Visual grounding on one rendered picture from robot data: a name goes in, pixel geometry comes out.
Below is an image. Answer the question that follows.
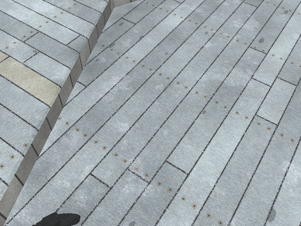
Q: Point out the left robot hand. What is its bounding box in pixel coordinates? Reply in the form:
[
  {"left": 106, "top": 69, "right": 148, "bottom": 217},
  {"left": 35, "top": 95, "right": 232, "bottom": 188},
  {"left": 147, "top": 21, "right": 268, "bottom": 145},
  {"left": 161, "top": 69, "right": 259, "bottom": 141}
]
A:
[{"left": 32, "top": 212, "right": 81, "bottom": 226}]

